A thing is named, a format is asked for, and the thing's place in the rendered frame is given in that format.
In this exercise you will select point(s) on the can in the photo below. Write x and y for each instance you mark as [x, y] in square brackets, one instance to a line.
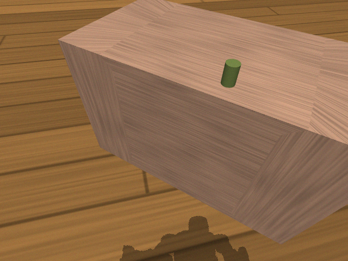
[230, 73]

